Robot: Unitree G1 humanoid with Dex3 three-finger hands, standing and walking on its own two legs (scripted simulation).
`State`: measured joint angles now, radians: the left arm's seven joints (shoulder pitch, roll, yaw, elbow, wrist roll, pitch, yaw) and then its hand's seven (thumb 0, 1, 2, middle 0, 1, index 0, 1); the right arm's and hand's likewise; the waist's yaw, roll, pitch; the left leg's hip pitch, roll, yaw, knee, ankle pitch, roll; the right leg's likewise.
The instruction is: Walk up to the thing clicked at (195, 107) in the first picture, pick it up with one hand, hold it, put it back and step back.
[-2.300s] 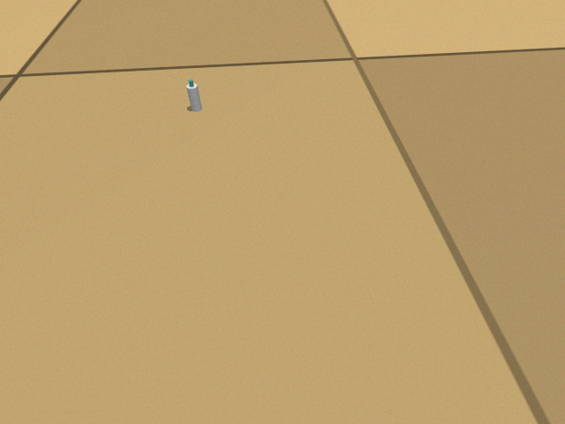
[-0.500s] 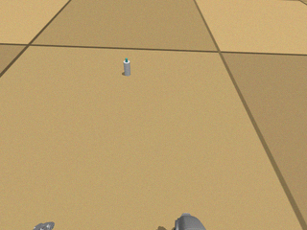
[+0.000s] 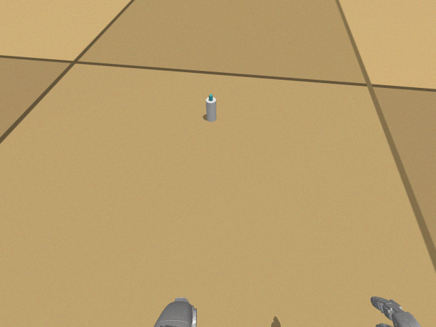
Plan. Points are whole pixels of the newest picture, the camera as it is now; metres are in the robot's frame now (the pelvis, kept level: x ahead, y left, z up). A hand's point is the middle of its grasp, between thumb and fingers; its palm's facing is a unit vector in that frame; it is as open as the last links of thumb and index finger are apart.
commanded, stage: walk up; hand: left
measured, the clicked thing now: (211, 107) +1.51 +0.16 -0.67
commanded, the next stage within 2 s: none
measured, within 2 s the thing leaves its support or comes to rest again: neither
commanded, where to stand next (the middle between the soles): +1.15 -0.05 m, yaw +0 degrees
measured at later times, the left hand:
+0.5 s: hand (128, 211) +0.39 +0.27 -0.13, palm faces -0.13 -0.93 -0.35, open 7.4 cm
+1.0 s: hand (157, 170) +0.53 +0.22 -0.13, palm faces +0.00 -0.92 -0.39, open 7.4 cm
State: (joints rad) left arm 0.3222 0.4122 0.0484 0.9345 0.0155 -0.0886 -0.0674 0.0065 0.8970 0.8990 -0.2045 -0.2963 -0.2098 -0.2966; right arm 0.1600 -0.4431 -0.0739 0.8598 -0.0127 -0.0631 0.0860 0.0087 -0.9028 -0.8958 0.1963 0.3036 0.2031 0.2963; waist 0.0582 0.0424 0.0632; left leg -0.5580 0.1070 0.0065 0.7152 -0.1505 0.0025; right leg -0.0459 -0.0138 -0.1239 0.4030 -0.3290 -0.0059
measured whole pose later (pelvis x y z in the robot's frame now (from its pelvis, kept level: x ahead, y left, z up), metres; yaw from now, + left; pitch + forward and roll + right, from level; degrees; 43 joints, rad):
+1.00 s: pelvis +0.49 -0.05 +0.00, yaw +0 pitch -3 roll -2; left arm 0.34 0.39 0.05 0.87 0.02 -0.09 -0.05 0.01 0.90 0.90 -0.20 -0.30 -0.21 -0.30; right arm 0.25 -0.43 -0.07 0.90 -0.02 -0.02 0.07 0.01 -0.90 -0.90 0.20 0.30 0.20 0.30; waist 0.03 0.06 0.08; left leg -0.52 0.08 -0.03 0.71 -0.12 0.00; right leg -0.03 0.05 -0.13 0.38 -0.30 -0.05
